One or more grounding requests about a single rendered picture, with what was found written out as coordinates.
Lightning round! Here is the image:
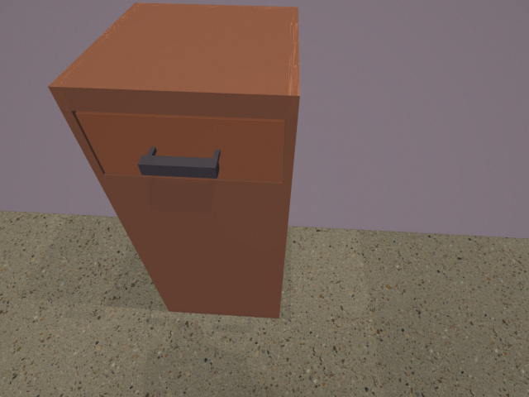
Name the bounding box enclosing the drawer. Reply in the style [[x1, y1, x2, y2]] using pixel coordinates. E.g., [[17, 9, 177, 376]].
[[75, 112, 284, 182]]

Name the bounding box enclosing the cabinet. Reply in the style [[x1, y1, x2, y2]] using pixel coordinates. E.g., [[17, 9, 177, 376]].
[[48, 2, 300, 318]]

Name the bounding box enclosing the handle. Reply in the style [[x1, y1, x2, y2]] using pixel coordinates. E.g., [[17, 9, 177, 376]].
[[138, 147, 221, 179]]

